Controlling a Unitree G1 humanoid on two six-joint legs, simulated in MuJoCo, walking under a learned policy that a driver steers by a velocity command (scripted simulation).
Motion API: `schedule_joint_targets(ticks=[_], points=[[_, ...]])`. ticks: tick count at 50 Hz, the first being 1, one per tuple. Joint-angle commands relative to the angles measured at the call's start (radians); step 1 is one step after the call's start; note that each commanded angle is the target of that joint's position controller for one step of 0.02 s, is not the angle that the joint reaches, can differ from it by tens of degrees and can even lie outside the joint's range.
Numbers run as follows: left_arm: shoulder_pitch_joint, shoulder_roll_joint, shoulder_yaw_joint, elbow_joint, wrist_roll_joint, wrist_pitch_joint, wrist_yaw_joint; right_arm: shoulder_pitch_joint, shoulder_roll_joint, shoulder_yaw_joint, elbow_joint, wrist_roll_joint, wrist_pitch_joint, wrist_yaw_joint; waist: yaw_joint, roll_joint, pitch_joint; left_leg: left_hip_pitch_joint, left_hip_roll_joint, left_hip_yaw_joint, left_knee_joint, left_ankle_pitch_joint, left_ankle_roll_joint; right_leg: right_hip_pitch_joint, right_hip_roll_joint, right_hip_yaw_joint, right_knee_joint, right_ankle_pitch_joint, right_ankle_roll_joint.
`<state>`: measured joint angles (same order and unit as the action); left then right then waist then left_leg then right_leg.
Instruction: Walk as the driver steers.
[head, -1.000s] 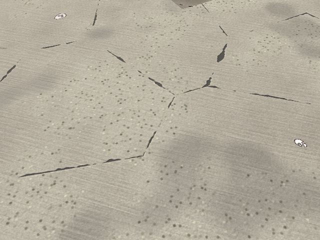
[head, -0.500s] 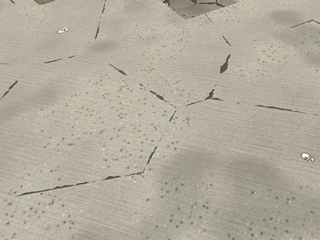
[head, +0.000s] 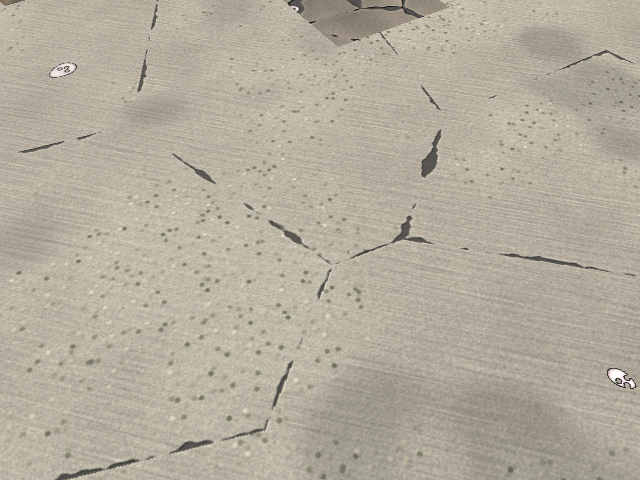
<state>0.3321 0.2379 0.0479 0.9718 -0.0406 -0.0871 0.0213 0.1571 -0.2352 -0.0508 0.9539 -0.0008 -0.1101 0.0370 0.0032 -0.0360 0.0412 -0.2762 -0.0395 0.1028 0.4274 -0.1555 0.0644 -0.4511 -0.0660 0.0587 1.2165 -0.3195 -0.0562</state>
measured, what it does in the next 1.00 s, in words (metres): walks ahead, turning right: right foot, then left foot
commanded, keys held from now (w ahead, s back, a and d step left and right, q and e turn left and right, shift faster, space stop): w+e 0.88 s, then w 0.12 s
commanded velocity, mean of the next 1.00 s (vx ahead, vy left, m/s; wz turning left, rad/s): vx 0.50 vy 0.00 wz -0.51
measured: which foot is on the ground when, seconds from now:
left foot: down 0.00-0.38, up 0.40-0.86, down 0.88-1.00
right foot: up 0.00-0.38, down 0.40-0.90, up 0.92-1.00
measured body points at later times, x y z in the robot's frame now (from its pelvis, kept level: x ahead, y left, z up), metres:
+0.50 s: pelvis +0.29 -0.08 -0.01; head +0.33 -0.09 +0.43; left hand +0.50 +0.14 -0.12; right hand +0.28 -0.36 -0.15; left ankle +0.17 +0.10 -0.63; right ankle +0.35 -0.15 -0.74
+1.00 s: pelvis +0.58 -0.12 -0.01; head +0.60 -0.13 +0.44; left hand +0.79 +0.08 -0.12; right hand +0.58 -0.43 -0.10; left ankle +0.69 -0.06 -0.74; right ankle +0.43 -0.18 -0.65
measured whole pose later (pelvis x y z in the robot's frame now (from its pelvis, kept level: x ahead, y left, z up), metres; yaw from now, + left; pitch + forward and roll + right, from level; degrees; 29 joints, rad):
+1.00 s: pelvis +0.58 -0.12 -0.01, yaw -32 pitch +2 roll +1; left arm 0.34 0.28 0.06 0.74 -0.02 -0.04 0.02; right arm 0.15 -0.26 -0.06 0.77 -0.01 -0.12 0.02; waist 0.01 -0.03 0.01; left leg -0.36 -0.03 0.02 0.49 -0.17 0.02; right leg -0.41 0.04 0.11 1.17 -0.43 -0.03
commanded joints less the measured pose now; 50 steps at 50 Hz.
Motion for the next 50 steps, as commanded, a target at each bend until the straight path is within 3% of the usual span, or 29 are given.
schedule_joint_targets(ticks=[1,3,6,10,14,15,17,18,19,20,21,22,23,24,25,26,29,33,35,39,41,43,44,45,46,47,48,49,50], points=[[0.118,0.024,0.021,-0.020,0.002,0.031,0.008,0.003,-0.065,-0.013,-0.014,-0.008,-0.027,-0.002,0.031,0.122,-0.008,0.009,0.269,-0.202,-0.316,0.037,0.127,-0.077,-0.083,0.051,-0.008,0.072,-0.011],[0.045,0.044,0.031,-0.058,0.011,0.039,0.011,0.020,-0.095,-0.018,0.001,-0.011,-0.032,-0.013,0.031,0.106,0.025,0.018,0.273,-0.150,-0.341,0.072,0.136,-0.167,-0.086,0.068,-0.063,0.153,0.000],[-0.062,0.052,0.037,-0.102,0.016,0.026,-0.002,0.059,-0.116,-0.021,0.011,-0.018,-0.027,-0.036,0.010,0.076,0.038,0.090,0.268,-0.080,-0.344,0.147,0.127,-0.259,-0.071,0.076,-0.232,0.315,0.014],[-0.223,0.024,0.019,-0.163,0.023,0.014,-0.036,0.120,-0.150,-0.023,0.015,-0.007,-0.014,-0.057,-0.045,0.050,0.058,0.172,0.269,0.012,-0.344,0.201,0.105,-0.251,-0.055,-0.027,-0.459,0.437,0.016],[-0.339,0.017,0.008,-0.241,0.020,0.015,-0.068,0.208,-0.171,-0.031,0.034,0.007,0.020,-0.061,-0.084,0.041,0.081,0.368,0.320,0.052,-0.259,0.312,0.095,-0.329,-0.036,-0.085,-0.561,0.336,-0.007],[-0.347,0.024,0.010,-0.259,0.018,0.016,-0.076,0.207,-0.179,-0.033,0.030,0.010,0.029,-0.062,-0.076,0.051,0.075,0.397,0.329,0.065,-0.222,0.393,0.087,-0.315,-0.023,-0.105,-0.576,0.287,-0.020],[-0.307,0.060,0.026,-0.278,0.014,0.019,-0.087,0.179,-0.207,-0.042,0.010,0.010,0.045,-0.066,-0.030,0.101,0.016,0.418,0.331,0.101,-0.092,0.744,0.063,-0.186,0.042,-0.170,-0.582,0.189,-0.056],[-0.227,0.093,0.042,-0.271,0.012,0.022,-0.090,0.162,-0.220,-0.046,-0.002,0.008,0.054,-0.070,0.020,0.127,-0.040,0.409,0.325,0.116,0.038,0.904,0.050,-0.069,0.085,-0.196,-0.576,0.145,-0.079],[-0.086,0.145,0.070,-0.243,0.009,0.024,-0.086,0.139,-0.226,-0.046,-0.014,0.011,0.060,-0.073,0.102,0.126,-0.118,0.345,0.300,0.133,0.232,0.935,0.026,0.136,0.127,-0.199,-0.630,0.180,-0.114],[0.083,0.228,0.109,-0.206,0.011,0.031,-0.065,0.137,-0.215,-0.039,-0.036,0.007,0.054,-0.073,0.178,0.057,-0.212,0.128,0.258,0.133,0.518,0.702,-0.018,0.446,0.071,-0.054,-0.679,0.193,-0.167],[0.098,0.340,0.128,-0.202,0.010,0.031,-0.053,0.245,-0.041,0.013,-0.086,-0.025,0.023,-0.048,0.062,-0.215,-0.310,-0.347,0.051,0.069,0.905,-0.295,-0.082,0.825,-0.212,0.509,-0.731,0.100,-0.358],[0.143,0.272,0.105,-0.224,0.027,0.021,-0.051,0.155,-0.114,0.004,-0.114,0.017,-0.030,-0.031,0.116,-0.134,-0.449,-0.482,-0.006,-0.178,1.042,-0.427,-0.067,0.915,-0.294,0.807,-0.905,0.024,-0.415],[0.106,0.209,0.088,-0.219,0.038,0.012,-0.048,0.040,-0.165,-0.011,-0.149,0.053,-0.056,-0.022,0.134,-0.089,-0.309,-0.574,0.057,-0.211,1.020,-0.334,-0.033,0.842,-0.253,0.648,-0.921,0.095,-0.343],[0.028,0.172,0.077,-0.234,0.031,0.005,-0.048,0.015,-0.157,-0.007,-0.158,0.047,-0.066,-0.026,0.087,0.003,-0.215,-0.545,0.105,-0.207,0.926,-0.244,-0.019,0.685,-0.209,0.505,-0.920,0.193,-0.301],[-0.052,0.142,0.067,-0.256,0.029,0.003,-0.049,0.016,-0.158,-0.014,-0.146,0.025,-0.061,-0.033,0.039,0.062,-0.150,-0.471,0.136,-0.198,0.834,-0.205,-0.026,0.524,-0.168,0.402,-0.933,0.305,-0.272],[-0.095,0.122,0.058,-0.274,0.038,0.002,-0.047,0.042,-0.168,-0.024,-0.143,0.015,-0.046,-0.035,0.001,0.055,-0.127,-0.391,0.158,-0.204,0.782,-0.182,-0.036,0.418,-0.141,0.341,-0.955,0.378,-0.261],[-0.094,0.152,0.062,-0.281,0.029,-0.001,-0.035,0.047,-0.133,-0.025,-0.163,-0.009,-0.007,-0.037,-0.033,0.047,-0.084,-0.329,0.160,-0.175,0.637,-0.135,-0.089,0.268,-0.103,0.257,-0.999,0.469,-0.262],[-0.036,0.189,0.073,-0.275,0.021,0.009,-0.010,-0.118,-0.097,-0.011,-0.219,-0.015,-0.001,-0.041,0.016,-0.002,-0.038,-0.305,0.105,-0.146,0.312,0.127,-0.125,0.190,-0.024,0.165,-0.996,0.407,-0.207],[-0.007,0.192,0.074,-0.269,0.020,0.014,-0.009,-0.182,-0.088,-0.006,-0.243,-0.006,-0.005,-0.035,0.047,-0.032,-0.037,-0.250,0.069,-0.135,0.179,0.242,-0.120,0.174,-0.008,0.164,-0.981,0.332,-0.171],[0.042,0.180,0.072,-0.253,0.013,0.022,-0.007,-0.236,-0.132,-0.019,-0.282,0.009,-0.017,-0.023,0.062,-0.062,-0.043,-0.223,0.049,-0.175,0.073,0.224,-0.098,0.270,-0.052,0.269,-0.901,0.242,-0.148],[0.033,0.182,0.074,-0.259,0.016,0.029,0.000,-0.216,-0.160,-0.030,-0.284,0.011,-0.030,-0.017,0.041,-0.084,-0.048,-0.192,0.046,-0.182,0.050,0.136,-0.075,0.320,-0.077,0.330,-0.842,0.246,-0.138],[0.004,0.157,0.065,-0.275,0.021,0.036,0.002,-0.083,-0.189,-0.050,-0.251,0.005,-0.042,-0.020,-0.032,-0.099,-0.102,-0.007,0.043,-0.158,-0.004,0.106,-0.032,0.312,-0.032,0.331,-0.721,0.325,-0.104],[-0.012,0.107,0.045,-0.296,0.030,0.033,-0.003,0.056,-0.233,-0.065,-0.235,-0.012,-0.046,-0.027,-0.099,-0.048,-0.222,0.231,0.163,-0.257,0.026,0.087,0.026,0.216,0.023,0.271,-0.498,0.281,-0.067],[0.114,0.045,0.025,-0.314,0.012,0.024,-0.002,0.204,-0.318,-0.089,-0.208,-0.029,-0.035,-0.031,-0.080,0.216,-0.384,0.616,0.393,-0.649,-0.009,-0.075,0.185,-0.120,0.161,0.128,-0.152,-0.010,0.014],[0.160,0.094,0.023,-0.308,0.000,0.019,-0.001,0.228,-0.268,-0.079,-0.187,-0.004,-0.028,-0.020,-0.072,0.341,-0.389,0.659,0.465,-0.917,-0.110,-0.298,0.226,-0.301,0.134,0.128,0.024,-0.280,0.028],[0.093,0.169,0.041,-0.295,-0.003,0.022,-0.002,0.181,-0.187,-0.058,-0.200,0.008,-0.022,-0.020,-0.088,0.217,-0.246,0.539,0.427,-0.806,-0.135,-0.393,0.185,-0.360,0.085,0.145,0.099,-0.200,0.031],[0.016,0.177,0.042,-0.306,0.010,0.026,-0.002,0.129,-0.156,-0.047,-0.208,0.004,-0.012,-0.020,-0.082,0.131,-0.151,0.402,0.384,-0.663,-0.143,-0.316,0.151,-0.346,0.049,0.101,0.097,-0.125,0.033],[-0.040,0.165,0.042,-0.323,0.025,0.024,-0.004,0.086,-0.136,-0.038,-0.205,-0.004,-0.006,-0.018,-0.064,0.097,-0.076,0.271,0.341,-0.564,-0.171,-0.207,0.145,-0.319,0.025,0.087,0.042,-0.074,0.030],[-0.052,0.149,0.043,-0.330,0.028,0.024,-0.008,0.065,-0.120,-0.030,-0.201,-0.012,-0.006,-0.018,-0.036,0.113,-0.048,0.191,0.310,-0.494,-0.196,-0.127,0.139,-0.277,-0.004,0.086,-0.009,-0.039,0.025]])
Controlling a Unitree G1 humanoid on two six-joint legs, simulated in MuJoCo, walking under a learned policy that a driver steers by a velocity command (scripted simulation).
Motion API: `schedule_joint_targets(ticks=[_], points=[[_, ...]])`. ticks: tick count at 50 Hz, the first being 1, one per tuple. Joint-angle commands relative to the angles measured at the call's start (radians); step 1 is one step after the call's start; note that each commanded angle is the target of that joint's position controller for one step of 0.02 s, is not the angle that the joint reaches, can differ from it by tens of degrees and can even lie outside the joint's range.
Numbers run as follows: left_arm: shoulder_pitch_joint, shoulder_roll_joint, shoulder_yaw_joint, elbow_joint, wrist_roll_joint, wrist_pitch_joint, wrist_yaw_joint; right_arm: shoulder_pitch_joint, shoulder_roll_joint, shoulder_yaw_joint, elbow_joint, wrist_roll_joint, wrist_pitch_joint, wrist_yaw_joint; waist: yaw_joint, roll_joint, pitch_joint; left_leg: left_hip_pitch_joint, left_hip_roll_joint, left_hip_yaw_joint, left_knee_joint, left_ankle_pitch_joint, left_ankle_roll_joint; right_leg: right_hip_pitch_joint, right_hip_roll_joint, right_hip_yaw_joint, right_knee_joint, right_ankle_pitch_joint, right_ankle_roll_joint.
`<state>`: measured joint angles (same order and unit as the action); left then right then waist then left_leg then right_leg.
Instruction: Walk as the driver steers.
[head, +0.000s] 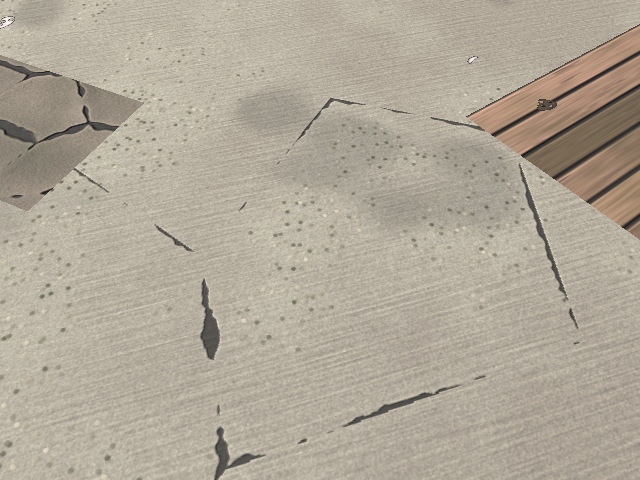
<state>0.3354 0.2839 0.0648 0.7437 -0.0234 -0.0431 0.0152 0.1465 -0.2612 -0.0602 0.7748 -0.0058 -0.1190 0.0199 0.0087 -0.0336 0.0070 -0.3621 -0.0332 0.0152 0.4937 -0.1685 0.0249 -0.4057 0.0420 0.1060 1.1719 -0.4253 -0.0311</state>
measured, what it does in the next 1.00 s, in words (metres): walks ahead, turning left: right foot, then left foot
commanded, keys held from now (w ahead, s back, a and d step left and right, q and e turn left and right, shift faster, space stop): w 0.30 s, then w+q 0.70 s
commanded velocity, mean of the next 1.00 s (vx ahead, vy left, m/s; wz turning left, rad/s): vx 0.50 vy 0.00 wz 0.20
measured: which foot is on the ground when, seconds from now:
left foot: down 0.00-0.36, up 0.38-0.88, down 0.90-1.00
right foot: up 0.00-0.34, down 0.36-0.92, up 0.94-1.00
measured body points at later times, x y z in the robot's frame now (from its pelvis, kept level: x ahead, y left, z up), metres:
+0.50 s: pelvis +0.26 -0.06 +0.00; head +0.29 -0.08 +0.45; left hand +0.43 +0.19 -0.08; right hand +0.30 -0.34 -0.13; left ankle +0.17 +0.10 -0.64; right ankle +0.30 -0.16 -0.73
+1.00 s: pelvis +0.52 +0.02 -0.01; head +0.56 +0.03 +0.44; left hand +0.52 +0.31 -0.13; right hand +0.75 -0.20 -0.11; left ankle +0.57 +0.10 -0.73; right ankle +0.40 -0.17 -0.63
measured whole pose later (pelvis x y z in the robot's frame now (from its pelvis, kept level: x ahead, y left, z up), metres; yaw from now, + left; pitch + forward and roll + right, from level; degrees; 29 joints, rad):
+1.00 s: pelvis +0.52 +0.02 -0.01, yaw +17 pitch +2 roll -1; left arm 0.26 0.28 0.06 0.79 -0.02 -0.09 0.01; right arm 0.15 -0.30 -0.08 0.71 0.02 -0.05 0.05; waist 0.01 0.00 0.07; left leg -0.45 -0.07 0.03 0.61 -0.19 0.10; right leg -0.29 -0.05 0.00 1.20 -0.46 0.01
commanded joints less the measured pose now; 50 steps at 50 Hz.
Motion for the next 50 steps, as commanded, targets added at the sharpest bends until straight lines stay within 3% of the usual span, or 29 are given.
schedule_joint_targets(ticks=[1,3,6,10,13,15,16,17,18,19,20,21,22,23,24,26,29,35,40,42,43,44,45,46,47,48,49,50], points=[[-0.044,0.083,0.022,-0.100,0.006,-0.018,-0.006,0.068,-0.090,-0.019,-0.016,-0.008,0.001,0.000,-0.025,0.129,-0.007,0.228,0.278,-0.354,-0.285,-0.061,0.177,-0.279,-0.125,0.026,-0.005,0.082,-0.002],[-0.046,0.049,0.012,-0.105,0.007,-0.016,-0.010,0.084,-0.108,-0.024,0.002,0.003,-0.006,0.001,-0.014,0.135,-0.009,0.204,0.266,-0.280,-0.320,0.041,0.199,-0.263,-0.137,-0.007,-0.088,0.110,0.004],[-0.125,0.028,-0.004,-0.133,0.019,-0.025,-0.013,0.105,-0.153,-0.035,0.020,0.014,-0.005,-0.004,-0.029,0.105,-0.006,0.214,0.264,-0.197,-0.347,0.162,0.210,-0.267,-0.156,-0.041,-0.266,0.236,0.018],[-0.249,0.016,-0.014,-0.160,0.009,-0.037,-0.028,0.158,-0.180,-0.037,0.044,0.028,0.013,-0.007,-0.076,0.110,0.013,0.214,0.229,-0.099,-0.342,0.185,0.173,-0.180,-0.123,-0.094,-0.499,0.405,0.026],[-0.322,0.030,-0.011,-0.189,0.000,-0.040,-0.040,0.214,-0.193,-0.036,0.070,0.036,0.028,-0.006,-0.097,0.120,0.031,0.281,0.265,-0.111,-0.315,0.176,0.159,-0.167,-0.103,-0.105,-0.583,0.393,0.013],[-0.333,0.048,-0.006,-0.201,-0.001,-0.043,-0.047,0.221,-0.206,-0.038,0.081,0.040,0.039,-0.008,-0.082,0.132,0.034,0.327,0.292,-0.120,-0.278,0.214,0.143,-0.139,-0.090,-0.111,-0.629,0.337,-0.013],[-0.303,0.062,0.002,-0.196,0.002,-0.046,-0.047,0.219,-0.212,-0.039,0.085,0.042,0.045,-0.009,-0.053,0.133,0.022,0.325,0.292,-0.124,-0.231,0.285,0.131,-0.065,-0.075,-0.120,-0.664,0.323,-0.028],[-0.214,0.089,0.019,-0.172,0.008,-0.048,-0.043,0.208,-0.209,-0.035,0.086,0.044,0.050,-0.011,0.005,0.121,-0.025,0.306,0.262,-0.098,-0.127,0.417,0.111,0.080,-0.049,-0.139,-0.711,0.335,-0.048],[-0.068,0.140,0.045,-0.133,0.017,-0.048,-0.034,0.209,-0.180,-0.022,0.081,0.037,0.049,-0.012,0.073,0.097,-0.122,0.222,0.207,-0.059,0.060,0.445,0.080,0.313,-0.073,-0.114,-0.707,0.353,-0.078],[0.122,0.230,0.069,-0.111,0.035,-0.041,-0.018,0.200,-0.105,0.008,0.042,0.002,0.041,-0.011,0.140,-0.060,-0.289,-0.002,0.133,-0.007,0.407,0.111,0.031,0.614,-0.314,0.143,-0.678,0.399,-0.150],[0.133,0.265,0.070,-0.101,0.040,-0.034,-0.023,0.302,-0.036,0.028,0.031,0.024,0.022,-0.009,0.081,-0.293,-0.385,-0.312,0.009,-0.057,0.676,-0.419,-0.002,0.796,-0.487,0.538,-0.808,0.204,-0.274],[0.116,0.170,0.048,-0.102,0.032,-0.037,-0.027,0.238,-0.153,-0.003,0.046,0.048,0.017,-0.009,0.112,-0.145,-0.284,-0.405,0.058,-0.140,0.782,-0.392,0.002,0.708,-0.451,0.504,-0.846,0.109,-0.241],[0.054,0.132,0.032,-0.103,0.023,-0.041,-0.027,0.174,-0.175,-0.013,0.024,0.057,0.016,-0.007,0.093,-0.115,-0.167,-0.434,0.094,-0.128,0.777,-0.295,0.010,0.593,-0.415,0.351,-0.865,0.152,-0.204],[-0.012,0.102,0.022,-0.104,0.024,-0.045,-0.031,0.148,-0.158,-0.013,0.026,0.048,0.023,-0.012,0.058,-0.059,-0.111,-0.394,0.131,-0.114,0.740,-0.216,0.002,0.478,-0.369,0.249,-0.897,0.219,-0.183],[-0.061,0.077,0.016,-0.102,0.025,-0.051,-0.035,0.141,-0.147,-0.017,0.027,0.036,0.034,-0.014,0.030,-0.064,-0.059,-0.363,0.153,-0.113,0.694,-0.160,-0.007,0.390,-0.334,0.167,-0.938,0.264,-0.174],[-0.096,0.062,0.018,-0.086,0.036,-0.070,-0.037,0.172,-0.105,-0.016,0.036,0.038,0.060,-0.013,-0.010,-0.070,-0.035,-0.280,0.170,-0.117,0.673,-0.090,-0.016,0.294,-0.305,0.063,-0.996,0.362,-0.163],[-0.102,0.079,0.029,-0.054,0.041,-0.083,-0.026,0.136,-0.080,-0.016,0.017,0.035,0.079,-0.015,-0.027,-0.037,0.003,-0.328,0.167,-0.135,0.613,0.001,-0.037,0.272,-0.308,-0.054,-1.034,0.480,-0.170],[-0.056,0.124,0.045,-0.006,0.033,-0.071,-0.003,-0.040,-0.046,-0.002,-0.047,0.024,0.073,0.017,0.028,-0.005,0.061,-0.332,0.147,-0.065,0.291,0.237,-0.025,0.324,-0.295,-0.225,-1.055,0.501,-0.137],[0.005,0.156,0.060,0.039,0.010,-0.039,0.003,-0.160,-0.052,0.001,-0.124,0.028,0.073,0.044,0.060,-0.006,0.095,-0.363,0.124,0.008,0.165,0.129,0.028,0.484,-0.340,-0.282,-0.980,0.609,-0.113],[-0.010,0.183,0.066,0.039,0.005,-0.024,0.008,-0.137,-0.077,-0.012,-0.141,0.029,0.076,0.050,0.027,-0.037,0.052,-0.271,0.069,0.067,0.153,0.031,0.064,0.517,-0.341,-0.310,-0.872,0.906,-0.091],[-0.019,0.199,0.070,0.036,0.002,-0.016,0.012,-0.082,-0.099,-0.025,-0.137,0.031,0.079,0.049,-0.010,-0.059,0.006,-0.182,0.029,0.098,0.158,-0.022,0.086,0.523,-0.336,-0.322,-0.773,1.077,-0.078],[-0.036,0.208,0.070,0.033,-0.002,-0.007,0.015,0.038,-0.139,-0.048,-0.112,0.034,0.081,0.045,-0.081,-0.058,-0.061,-0.021,-0.018,0.118,0.124,-0.024,0.116,0.491,-0.313,-0.342,-0.604,1.163,-0.058],[-0.039,0.197,0.062,0.027,-0.003,-0.007,0.019,0.202,-0.204,-0.084,-0.071,0.034,0.085,0.029,-0.164,-0.027,-0.146,0.252,-0.038,0.079,0.062,0.040,0.157,0.349,-0.272,-0.359,-0.366,1.049,-0.017],[0.003,0.094,0.031,-0.008,0.035,-0.020,0.017,0.281,-0.310,-0.110,-0.054,0.034,0.094,0.006,-0.136,0.186,-0.221,0.565,0.187,-0.303,0.044,0.055,0.254,-0.011,-0.173,-0.351,-0.014,0.374,0.040],[0.035,0.037,0.001,-0.051,0.028,-0.061,0.005,0.250,-0.346,-0.104,-0.093,0.026,0.076,0.014,-0.073,0.272,-0.381,0.764,0.376,-0.868,-0.135,-0.100,0.438,-0.291,0.014,-0.112,0.237,-0.201,0.069],[-0.094,0.128,0.021,-0.071,-0.011,-0.090,-0.010,0.257,-0.251,-0.079,-0.092,0.022,0.065,0.020,-0.137,0.135,-0.330,0.748,0.354,-0.786,-0.195,-0.122,0.373,-0.404,-0.046,0.004,0.259,-0.135,0.047],[-0.137,0.130,0.019,-0.087,-0.023,-0.104,-0.014,0.219,-0.209,-0.067,-0.087,0.026,0.056,0.020,-0.115,0.116,-0.199,0.618,0.318,-0.629,-0.195,-0.069,0.332,-0.429,-0.086,-0.012,0.189,-0.046,0.024],[-0.139,0.120,0.019,-0.073,0.001,-0.108,-0.005,0.147,-0.180,-0.058,-0.098,0.030,0.053,0.018,-0.064,0.033,-0.123,0.463,0.269,-0.518,-0.194,0.019,0.292,-0.373,-0.131,-0.017,0.098,0.026,0.021]])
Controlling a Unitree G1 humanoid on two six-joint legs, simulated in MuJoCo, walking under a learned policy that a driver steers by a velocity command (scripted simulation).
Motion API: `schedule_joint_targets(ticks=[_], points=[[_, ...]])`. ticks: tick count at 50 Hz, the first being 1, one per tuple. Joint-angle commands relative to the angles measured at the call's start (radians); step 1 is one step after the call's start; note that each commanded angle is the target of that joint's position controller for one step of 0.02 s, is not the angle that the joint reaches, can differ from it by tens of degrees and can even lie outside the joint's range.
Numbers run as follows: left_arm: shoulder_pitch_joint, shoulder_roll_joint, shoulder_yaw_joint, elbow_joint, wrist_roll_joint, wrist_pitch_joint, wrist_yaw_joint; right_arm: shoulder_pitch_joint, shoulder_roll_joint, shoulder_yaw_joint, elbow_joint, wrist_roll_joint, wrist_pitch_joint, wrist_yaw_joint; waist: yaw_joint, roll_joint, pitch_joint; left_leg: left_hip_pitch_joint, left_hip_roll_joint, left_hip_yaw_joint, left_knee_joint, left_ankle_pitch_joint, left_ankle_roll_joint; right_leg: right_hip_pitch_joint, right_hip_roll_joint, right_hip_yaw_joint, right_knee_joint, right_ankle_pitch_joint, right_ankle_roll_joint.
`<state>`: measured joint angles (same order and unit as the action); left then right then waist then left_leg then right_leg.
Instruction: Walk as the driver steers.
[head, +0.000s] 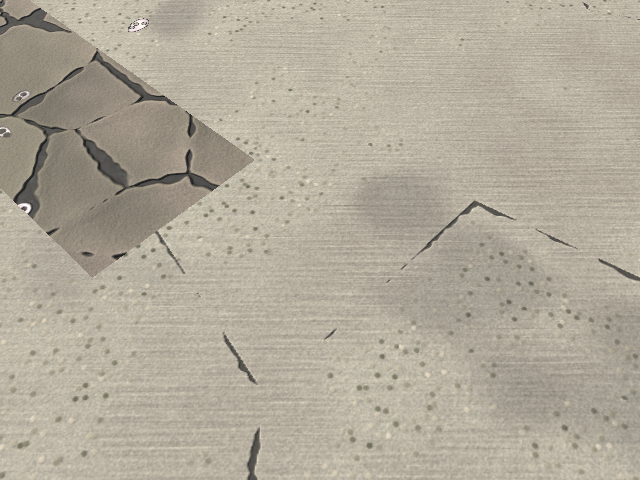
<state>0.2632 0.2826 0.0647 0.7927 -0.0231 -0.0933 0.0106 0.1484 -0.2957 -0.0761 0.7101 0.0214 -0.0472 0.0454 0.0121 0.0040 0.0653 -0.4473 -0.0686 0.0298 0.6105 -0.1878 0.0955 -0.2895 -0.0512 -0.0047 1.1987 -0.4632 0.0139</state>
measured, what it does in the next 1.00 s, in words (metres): walks ahead: right foot, then left foot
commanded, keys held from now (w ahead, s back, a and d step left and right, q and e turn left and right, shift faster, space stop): w+q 0.34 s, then q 0.16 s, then no key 0.10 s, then e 0.40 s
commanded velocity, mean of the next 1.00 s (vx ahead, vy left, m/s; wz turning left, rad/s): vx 0.28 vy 0.00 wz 0.29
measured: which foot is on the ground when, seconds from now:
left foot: down 0.00-0.40, up 0.42-0.76, down 0.78-1.00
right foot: up 0.00-0.38, down 0.40-0.80, up 0.82-1.00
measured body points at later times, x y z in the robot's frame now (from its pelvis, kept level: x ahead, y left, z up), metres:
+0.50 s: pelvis +0.27 -0.04 +0.01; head +0.31 -0.03 +0.46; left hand +0.40 +0.27 -0.06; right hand +0.43 -0.29 -0.11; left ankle +0.12 +0.05 -0.63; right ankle +0.37 -0.12 -0.72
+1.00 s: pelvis +0.35 -0.01 +0.01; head +0.37 -0.01 +0.46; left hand +0.38 +0.29 -0.10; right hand +0.60 -0.21 -0.07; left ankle +0.34 +0.13 -0.72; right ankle +0.37 -0.11 -0.70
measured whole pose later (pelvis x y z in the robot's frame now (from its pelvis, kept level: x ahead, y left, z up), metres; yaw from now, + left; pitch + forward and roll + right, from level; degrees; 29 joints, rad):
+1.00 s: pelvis +0.35 -0.01 +0.01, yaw +14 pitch +0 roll +1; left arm 0.20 0.30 0.06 0.80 -0.01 0.02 -0.02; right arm 0.10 -0.26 -0.06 0.64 -0.01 0.03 -0.04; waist 0.03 -0.01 0.04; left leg -0.30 0.05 0.05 0.55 -0.26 -0.03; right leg -0.36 -0.01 -0.04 0.78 -0.46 0.01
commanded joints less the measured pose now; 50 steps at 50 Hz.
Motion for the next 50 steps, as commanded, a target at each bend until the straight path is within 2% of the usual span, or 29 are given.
schedule_joint_targets(ticks=[1,2,5,8,11,13,16,18,19,20,21,22,23,24,25,27,28,30,33,36,38,39,40,41,42,43,46,48,50], points=[[-0.072,0.131,0.029,-0.111,0.028,-0.048,0.007,0.090,-0.101,-0.028,-0.046,-0.002,-0.018,-0.010,-0.035,-0.017,-0.131,0.432,0.259,-0.442,-0.331,0.139,0.187,-0.419,-0.064,0.087,-0.003,0.115,-0.024],[-0.040,0.134,0.033,-0.116,0.029,-0.035,0.004,0.068,-0.108,-0.027,-0.064,-0.016,-0.019,-0.015,0.000,0.043,-0.133,0.353,0.258,-0.431,-0.350,0.212,0.206,-0.357,-0.072,0.096,-0.022,0.141,-0.012],[-0.046,0.102,0.027,-0.120,0.039,-0.009,0.004,0.079,-0.128,-0.035,-0.063,-0.011,-0.025,-0.031,0.012,0.025,-0.112,0.242,0.218,-0.342,-0.380,0.321,0.207,-0.317,-0.064,0.067,-0.145,0.196,0.031],[-0.166,0.069,0.013,-0.156,0.041,-0.005,0.003,0.127,-0.148,-0.039,-0.046,-0.002,-0.020,-0.049,-0.028,0.041,-0.081,0.213,0.172,-0.288,-0.375,0.307,0.167,-0.329,-0.030,0.056,-0.364,0.382,0.055],[-0.270,0.054,0.003,-0.178,0.028,-0.015,-0.011,0.164,-0.150,-0.040,-0.035,0.003,-0.009,-0.058,-0.073,0.079,-0.072,0.199,0.147,-0.286,-0.359,0.182,0.128,-0.257,0.021,0.049,-0.573,0.530,0.056],[-0.316,0.069,0.005,-0.193,0.018,-0.023,-0.022,0.196,-0.154,-0.041,-0.023,0.007,-0.004,-0.060,-0.091,0.088,-0.065,0.222,0.168,-0.334,-0.335,0.133,0.123,-0.231,0.040,0.059,-0.636,0.546,0.049],[-0.314,0.106,0.019,-0.200,0.014,-0.038,-0.035,0.211,-0.146,-0.040,-0.018,0.007,0.005,-0.065,-0.076,0.106,-0.067,0.308,0.203,-0.428,-0.254,0.102,0.106,-0.200,0.052,0.087,-0.708,0.463,0.020],[-0.229,0.129,0.035,-0.182,0.018,-0.047,-0.031,0.179,-0.140,-0.041,-0.029,0.005,0.012,-0.068,-0.022,0.136,-0.079,0.325,0.186,-0.456,-0.163,0.191,0.074,-0.094,0.061,0.071,-0.759,0.411,-0.017],[-0.145,0.155,0.048,-0.167,0.034,-0.053,-0.024,0.160,-0.111,-0.032,-0.044,0.002,0.013,-0.067,0.025,0.124,-0.141,0.304,0.125,-0.418,-0.032,0.278,0.033,0.055,0.033,0.073,-0.792,0.471,-0.050],[-0.018,0.217,0.062,-0.164,0.059,-0.054,-0.016,0.152,-0.061,-0.014,-0.078,-0.016,0.012,-0.067,0.074,0.019,-0.291,0.185,0.059,-0.339,0.242,0.146,-0.016,0.315,-0.141,0.215,-0.737,0.638,-0.118],[0.038,0.265,0.071,-0.138,0.074,-0.037,-0.019,0.319,-0.011,0.002,-0.094,0.003,0.008,-0.070,-0.001,-0.320,-0.420,-0.156,-0.082,-0.223,0.549,-0.463,-0.087,0.621,-0.385,0.619,-0.763,0.736,-0.302],[0.028,0.178,0.053,-0.154,0.041,-0.026,-0.024,0.354,-0.122,-0.016,-0.064,0.006,0.012,-0.072,0.005,-0.252,-0.406,-0.242,0.003,-0.248,0.699,-0.474,-0.112,0.591,-0.410,0.694,-0.780,0.655,-0.307],[-0.014,0.114,0.034,-0.171,0.035,-0.014,-0.018,0.254,-0.174,-0.033,-0.072,0.005,0.025,-0.072,0.034,-0.154,-0.290,-0.272,0.032,-0.224,0.746,-0.402,-0.135,0.485,-0.361,0.515,-0.778,0.704,-0.269],[-0.061,0.093,0.023,-0.175,0.039,-0.001,-0.016,0.190,-0.175,-0.038,-0.086,-0.002,0.038,-0.075,0.024,-0.078,-0.224,-0.256,0.063,-0.183,0.731,-0.350,-0.151,0.371,-0.310,0.373,-0.784,0.791,-0.240],[-0.095,0.085,0.019,-0.167,0.039,0.008,-0.014,0.158,-0.166,-0.042,-0.101,-0.008,0.048,-0.076,0.005,-0.070,-0.170,-0.239,0.090,-0.166,0.693,-0.317,-0.160,0.273,-0.269,0.291,-0.796,0.847,-0.229],[-0.116,0.093,0.017,-0.143,0.048,0.011,-0.015,0.171,-0.097,-0.030,-0.104,0.001,0.070,-0.074,-0.027,-0.118,-0.125,-0.140,0.104,-0.124,0.593,-0.283,-0.159,0.124,-0.204,0.178,-0.859,0.851,-0.219],[-0.124,0.104,0.020,-0.131,0.049,0.011,-0.016,0.173,-0.065,-0.021,-0.108,0.002,0.074,-0.075,-0.034,-0.137,-0.127,-0.122,0.098,-0.108,0.538,-0.273,-0.164,0.108,-0.200,0.153,-0.880,0.874,-0.237],[-0.136,0.131,0.028,-0.112,0.043,0.015,-0.013,0.145,-0.051,-0.014,-0.119,-0.010,0.077,-0.075,-0.035,-0.125,-0.154,-0.098,0.102,-0.102,0.434,-0.220,-0.166,0.119,-0.221,0.125,-0.897,0.919,-0.263],[-0.166,0.113,0.016,-0.081,0.026,0.023,-0.018,0.112,-0.016,0.006,-0.111,-0.027,0.072,-0.068,-0.040,-0.112,-0.206,0.074,0.115,-0.091,0.196,-0.074,-0.151,0.080,-0.184,0.065,-0.899,0.894,-0.248],[-0.147,0.131,0.012,-0.048,0.012,0.029,-0.035,0.059,-0.043,0.001,-0.111,-0.029,0.068,-0.063,-0.024,-0.119,-0.184,0.174,0.083,-0.062,0.008,0.010,-0.141,0.079,-0.159,0.083,-0.875,0.758,-0.228],[-0.150,0.138,0.008,-0.038,-0.003,0.037,-0.038,0.056,-0.060,-0.007,-0.109,-0.032,0.061,-0.063,-0.043,-0.114,-0.157,0.280,0.063,-0.044,-0.182,0.118,-0.109,0.048,-0.137,0.115,-0.836,0.597,-0.188],[-0.115,0.119,-0.001,-0.027,-0.001,0.037,-0.038,0.042,-0.094,-0.014,-0.121,-0.038,0.058,-0.069,-0.036,-0.092,-0.152,0.354,0.109,-0.093,-0.233,0.206,-0.082,0.009,-0.111,0.129,-0.814,0.486,-0.136],[-0.094,0.092,-0.012,-0.035,0.024,0.036,-0.040,0.057,-0.156,-0.026,-0.139,-0.048,0.059,-0.081,-0.020,-0.009,-0.197,0.450,0.243,-0.200,-0.190,0.424,-0.036,-0.046,-0.057,0.105,-0.730,0.309,-0.080],[0.000,0.056,-0.020,-0.027,0.026,0.035,-0.042,0.023,-0.191,-0.036,-0.140,-0.045,0.074,-0.090,0.039,0.151,-0.223,0.495,0.352,-0.263,-0.167,0.424,0.060,-0.138,0.019,0.023,-0.670,0.064,-0.035],[-0.042,0.066,-0.022,-0.032,0.017,0.044,-0.034,0.003,-0.140,-0.029,-0.135,-0.039,0.077,-0.086,0.006,0.191,-0.206,0.405,0.347,-0.273,-0.208,0.259,0.085,-0.112,0.030,-0.012,-0.626,0.067,-0.008],[-0.074,0.103,-0.010,-0.042,0.010,0.056,-0.028,-0.009,-0.126,-0.028,-0.135,-0.038,0.076,-0.082,-0.006,0.186,-0.158,0.374,0.322,-0.259,-0.226,0.189,0.071,-0.140,0.039,-0.020,-0.581,0.092,-0.003],[-0.054,0.120,0.008,-0.048,0.017,0.095,-0.018,-0.023,-0.139,-0.036,-0.130,-0.031,0.065,-0.089,-0.004,0.217,-0.133,0.305,0.379,-0.259,-0.224,0.297,0.093,-0.144,0.029,-0.017,-0.420,0.021,0.003],[-0.048,0.108,0.015,-0.059,0.007,0.111,-0.022,-0.040,-0.134,-0.037,-0.127,-0.028,0.060,-0.095,-0.005,0.193,-0.130,0.277,0.408,-0.237,-0.221,0.379,0.109,-0.146,0.015,-0.018,-0.342,-0.056,-0.002],[-0.042,0.094,0.017,-0.065,0.005,0.123,-0.027,-0.081,-0.139,-0.041,-0.122,-0.020,0.060,-0.096,0.007,0.169,-0.134,0.250,0.394,-0.182,-0.203,0.380,0.091,-0.099,0.011,-0.036,-0.389,0.004,-0.009]])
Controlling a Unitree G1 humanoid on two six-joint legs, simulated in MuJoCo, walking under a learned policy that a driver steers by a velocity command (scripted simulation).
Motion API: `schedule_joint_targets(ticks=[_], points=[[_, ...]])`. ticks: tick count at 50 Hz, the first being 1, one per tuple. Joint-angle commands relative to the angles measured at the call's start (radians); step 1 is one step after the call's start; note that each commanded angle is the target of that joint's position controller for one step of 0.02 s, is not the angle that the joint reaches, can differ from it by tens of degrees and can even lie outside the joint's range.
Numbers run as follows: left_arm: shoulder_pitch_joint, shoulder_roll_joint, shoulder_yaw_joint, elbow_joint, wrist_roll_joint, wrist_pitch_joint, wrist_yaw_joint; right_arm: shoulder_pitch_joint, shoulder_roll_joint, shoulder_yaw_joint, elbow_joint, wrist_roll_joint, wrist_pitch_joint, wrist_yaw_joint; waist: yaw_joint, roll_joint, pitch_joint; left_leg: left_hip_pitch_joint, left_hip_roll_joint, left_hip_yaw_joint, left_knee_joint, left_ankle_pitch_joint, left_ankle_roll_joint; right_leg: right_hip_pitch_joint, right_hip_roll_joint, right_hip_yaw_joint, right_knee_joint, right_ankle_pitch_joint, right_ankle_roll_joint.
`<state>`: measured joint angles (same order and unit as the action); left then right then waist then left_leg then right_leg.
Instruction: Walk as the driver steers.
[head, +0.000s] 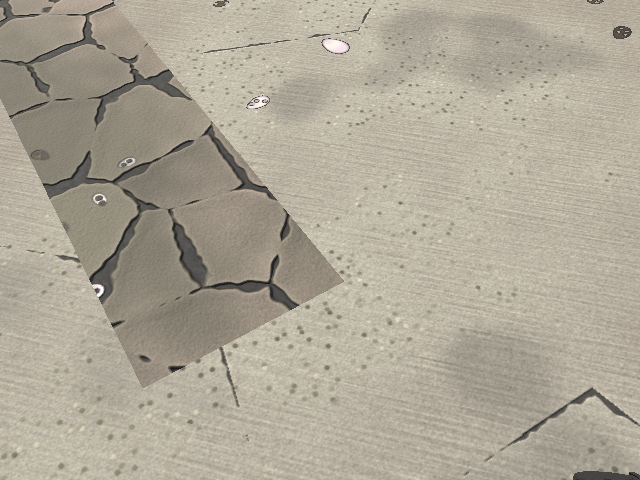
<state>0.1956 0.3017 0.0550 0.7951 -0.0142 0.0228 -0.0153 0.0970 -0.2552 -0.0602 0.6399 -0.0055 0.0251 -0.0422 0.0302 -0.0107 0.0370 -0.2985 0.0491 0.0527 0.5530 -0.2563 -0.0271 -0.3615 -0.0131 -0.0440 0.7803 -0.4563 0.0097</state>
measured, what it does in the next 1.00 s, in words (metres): steps on the spot, turning right: right foot, then left foot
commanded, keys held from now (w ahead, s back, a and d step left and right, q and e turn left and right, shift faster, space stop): e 0.62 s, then no key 0.38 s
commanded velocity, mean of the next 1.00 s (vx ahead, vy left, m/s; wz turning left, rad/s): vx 0.01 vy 0.00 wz -0.44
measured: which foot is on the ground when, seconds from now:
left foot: down 0.00-0.08, up 0.10-0.58, down 0.60-1.00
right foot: up 0.00-0.06, down 0.08-0.60, up 0.62-0.94, down 0.96-1.00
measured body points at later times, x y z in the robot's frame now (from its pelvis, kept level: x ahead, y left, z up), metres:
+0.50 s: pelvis +0.01 -0.01 +0.01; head +0.04 -0.04 +0.46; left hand +0.23 +0.23 -0.07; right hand +0.09 -0.33 -0.09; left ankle +0.07 +0.14 -0.70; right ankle +0.00 -0.10 -0.73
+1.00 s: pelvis +0.00 -0.01 +0.01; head +0.02 -0.02 +0.45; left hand +0.25 +0.17 -0.10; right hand +0.00 -0.30 -0.11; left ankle +0.07 +0.12 -0.73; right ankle -0.07 -0.11 -0.73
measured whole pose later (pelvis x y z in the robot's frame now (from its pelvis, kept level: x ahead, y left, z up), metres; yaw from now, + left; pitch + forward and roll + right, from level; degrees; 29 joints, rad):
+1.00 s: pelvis +0.00 -0.01 +0.01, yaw -27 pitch +0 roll +0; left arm 0.19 0.27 0.05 0.69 0.00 0.05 0.01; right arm 0.17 -0.26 -0.04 0.75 -0.01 -0.01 0.00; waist -0.02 0.02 0.05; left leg -0.25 0.04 -0.02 0.51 -0.27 -0.04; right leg -0.21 0.02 0.05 0.49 -0.28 0.00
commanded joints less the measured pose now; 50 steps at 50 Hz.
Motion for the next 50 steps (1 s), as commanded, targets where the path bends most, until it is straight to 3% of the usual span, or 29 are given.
schedule_joint_targets(ticks=[1,3,4,5,6,7,8,9,11,13,17,21,26,29,30,31,32,33,34,35,36,39,42,44,46,47,48,49,50], points=[[0.039,0.069,0.029,-0.066,-0.002,0.011,-0.005,-0.053,-0.180,-0.059,-0.049,0.014,-0.009,-0.009,0.003,0.177,-0.110,0.084,0.261,-0.170,-0.122,0.423,0.194,0.017,-0.019,-0.013,-0.034,0.067,-0.012],[0.069,0.075,0.039,-0.060,0.009,0.013,-0.012,-0.056,-0.160,-0.058,-0.031,0.027,0.000,-0.010,0.020,0.126,-0.098,0.022,0.199,-0.082,-0.014,0.256,0.120,0.118,0.016,-0.019,-0.223,0.257,-0.050],[0.064,0.152,0.059,-0.080,0.017,0.009,-0.002,0.007,-0.121,-0.052,-0.018,0.012,0.002,-0.007,-0.012,-0.082,-0.082,-0.091,0.103,0.028,0.192,0.035,0.027,0.185,-0.097,0.192,-0.366,0.489,-0.109],[0.063,0.271,0.081,-0.111,0.031,0.002,0.004,-0.058,-0.085,-0.034,-0.074,-0.013,0.000,-0.012,0.001,-0.326,-0.047,-0.341,-0.063,0.033,0.428,-0.385,-0.052,0.243,-0.332,0.563,-0.462,0.750,-0.294],[0.105,0.248,0.070,-0.116,0.064,-0.019,-0.003,-0.107,-0.111,-0.041,-0.081,-0.004,-0.007,-0.019,0.055,-0.220,-0.117,-0.369,-0.067,-0.116,0.600,-0.458,-0.041,0.258,-0.375,0.626,-0.480,0.711,-0.384],[0.063,0.219,0.061,-0.121,0.057,-0.035,-0.001,-0.091,-0.137,-0.051,-0.066,0.008,-0.008,-0.019,0.024,-0.139,-0.105,-0.390,-0.044,-0.147,0.656,-0.386,-0.027,0.268,-0.333,0.538,-0.453,0.675,-0.348],[0.011,0.201,0.059,-0.129,0.031,-0.039,0.007,-0.066,-0.146,-0.058,-0.041,0.004,-0.008,-0.023,-0.002,-0.081,-0.096,-0.401,-0.027,-0.150,0.649,-0.297,-0.023,0.273,-0.279,0.463,-0.431,0.636,-0.290],[-0.023,0.177,0.051,-0.137,0.011,-0.036,0.016,-0.057,-0.156,-0.063,-0.028,-0.003,-0.007,-0.029,-0.010,-0.067,-0.096,-0.406,-0.015,-0.156,0.622,-0.233,-0.028,0.279,-0.251,0.426,-0.421,0.635,-0.254],[-0.024,0.161,0.042,-0.144,0.005,-0.024,0.031,-0.028,-0.140,-0.062,-0.015,0.000,-0.010,-0.025,-0.024,-0.081,-0.123,-0.337,-0.034,-0.144,0.619,-0.153,-0.044,0.259,-0.204,0.377,-0.420,0.681,-0.234],[-0.007,0.160,0.043,-0.151,0.006,-0.017,0.040,-0.016,-0.121,-0.057,-0.010,0.008,-0.015,-0.019,-0.019,-0.083,-0.140,-0.333,-0.049,-0.141,0.561,-0.112,-0.056,0.297,-0.187,0.364,-0.418,0.682,-0.237],[0.004,0.178,0.052,-0.162,0.002,-0.003,0.052,-0.041,-0.109,-0.049,-0.012,0.009,-0.023,-0.013,-0.001,-0.106,-0.127,-0.306,-0.060,-0.152,0.369,-0.077,-0.074,0.311,-0.170,0.404,-0.423,0.549,-0.233],[-0.017,0.189,0.060,-0.180,0.005,0.007,0.047,-0.041,-0.118,-0.049,-0.008,0.013,-0.036,0.001,0.005,-0.135,-0.098,-0.209,-0.077,-0.157,0.238,-0.092,-0.072,0.226,-0.154,0.468,-0.429,0.433,-0.239],[-0.051,0.190,0.065,-0.201,-0.002,0.018,0.036,-0.011,-0.130,-0.054,-0.004,0.020,-0.060,0.022,0.000,-0.149,-0.116,-0.103,-0.099,-0.159,0.084,-0.110,-0.046,0.225,-0.141,0.565,-0.387,0.524,-0.232],[-0.094,0.175,0.062,-0.218,-0.020,0.028,0.041,0.069,-0.136,-0.061,0.023,0.018,-0.072,0.033,-0.054,-0.134,-0.128,0.072,-0.089,-0.137,-0.190,0.092,-0.010,0.175,-0.080,0.564,-0.323,0.496,-0.171],[-0.068,0.143,0.054,-0.223,-0.016,0.028,0.044,0.089,-0.180,-0.072,0.025,0.007,-0.070,0.030,-0.043,-0.064,-0.149,0.188,0.028,-0.218,-0.221,0.176,0.033,0.086,-0.029,0.511,-0.242,0.317,-0.120],[0.016,0.089,0.040,-0.215,0.000,0.024,0.038,0.051,-0.242,-0.079,0.002,-0.007,-0.059,0.020,0.026,0.189,-0.153,0.266,0.234,-0.410,-0.221,0.411,0.134,-0.053,0.116,0.332,-0.021,-0.067,-0.055],[-0.006,0.164,0.066,-0.231,-0.003,0.012,0.039,0.056,-0.246,-0.078,0.000,-0.041,-0.059,0.028,0.003,0.280,-0.107,0.185,0.353,-0.576,-0.250,0.474,0.289,-0.190,0.156,0.231,0.187,-0.228,-0.004],[0.010,0.223,0.086,-0.206,0.003,0.009,0.041,0.022,-0.199,-0.065,-0.015,-0.031,-0.063,0.028,0.008,0.177,-0.091,0.154,0.337,-0.521,-0.247,0.416,0.304,-0.191,0.097,0.241,0.333,-0.165,0.025],[0.015,0.219,0.090,-0.186,0.002,0.015,0.042,-0.014,-0.159,-0.053,-0.017,-0.016,-0.061,0.025,0.017,0.135,-0.074,0.139,0.265,-0.426,-0.233,0.362,0.262,-0.194,0.091,0.234,0.383,-0.098,0.043],[0.026,0.186,0.084,-0.166,0.003,0.027,0.046,-0.028,-0.140,-0.044,-0.022,-0.002,-0.059,0.023,0.015,0.123,-0.065,0.143,0.211,-0.358,-0.224,0.328,0.232,-0.197,0.091,0.227,0.419,-0.056,0.064],[0.026,0.158,0.076,-0.166,0.003,0.033,0.046,-0.026,-0.137,-0.039,-0.017,0.008,-0.056,0.021,0.005,0.129,-0.054,0.147,0.196,-0.329,-0.219,0.353,0.234,-0.209,0.093,0.224,0.436,-0.023,0.079],[-0.029,0.100,0.052,-0.191,-0.005,0.027,0.042,0.023,-0.144,-0.034,0.003,-0.002,-0.046,0.015,-0.030,0.164,-0.069,0.198,0.160,-0.258,-0.214,0.402,0.243,-0.181,0.076,0.167,0.283,0.008,0.097],[-0.057,0.057,0.027,-0.203,0.006,0.022,0.035,0.023,-0.166,-0.037,0.011,0.000,-0.036,0.019,-0.050,0.198,-0.102,0.199,0.163,-0.228,-0.193,0.426,0.244,-0.041,0.025,0.105,0.037,-0.019,0.094],[-0.052,0.071,0.028,-0.198,0.001,0.020,0.031,0.047,-0.189,-0.040,0.023,0.008,-0.028,0.025,-0.063,0.214,-0.105,0.187,0.174,-0.243,-0.182,0.437,0.249,0.033,0.028,0.063,-0.096,0.017,0.086],[0.012,0.071,0.031,-0.164,0.003,0.018,0.025,0.037,-0.180,-0.030,0.032,0.023,-0.025,0.028,-0.025,0.192,-0.098,0.149,0.159,-0.231,-0.145,0.420,0.222,0.157,0.040,0.034,-0.346,0.211,0.053],[0.022,0.081,0.031,-0.159,0.011,0.017,0.025,0.077,-0.160,-0.021,0.050,0.027,-0.031,0.030,-0.020,0.164,-0.092,0.107,0.142,-0.221,-0.136,0.371,0.176,0.242,0.033,0.057,-0.468,0.328,0.024],[0.033,0.128,0.035,-0.168,0.018,0.016,0.032,0.110,-0.136,-0.009,0.057,0.007,-0.044,0.035,-0.038,0.079,-0.129,0.030,0.108,-0.187,-0.094,0.261,0.101,0.367,-0.061,0.170,-0.450,0.504,-0.012],[-0.001,0.196,0.046,-0.172,0.029,0.020,0.040,0.143,-0.086,0.007,0.048,-0.022,-0.061,0.044,-0.099,-0.137,-0.144,-0.023,0.011,-0.086,-0.054,0.053,0.025,0.364,-0.172,0.279,-0.384,0.632,-0.095],[-0.039,0.106,0.023,-0.175,0.035,0.013,0.029,0.088,-0.095,0.010,0.050,-0.027,-0.061,0.037,-0.066,-0.146,-0.141,0.071,0.012,-0.078,-0.091,-0.021,-0.016,0.227,-0.187,0.293,-0.399,0.485,-0.155]])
